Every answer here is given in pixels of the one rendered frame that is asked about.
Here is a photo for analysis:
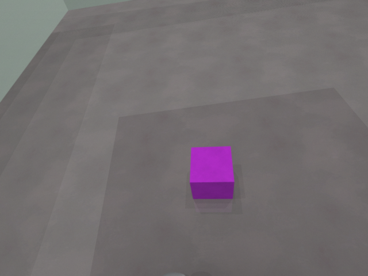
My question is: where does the carton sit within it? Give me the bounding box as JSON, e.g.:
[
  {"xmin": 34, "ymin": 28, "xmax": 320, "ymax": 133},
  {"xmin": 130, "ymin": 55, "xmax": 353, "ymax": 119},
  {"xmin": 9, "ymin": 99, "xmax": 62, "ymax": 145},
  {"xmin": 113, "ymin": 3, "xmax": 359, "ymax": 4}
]
[{"xmin": 190, "ymin": 146, "xmax": 234, "ymax": 199}]

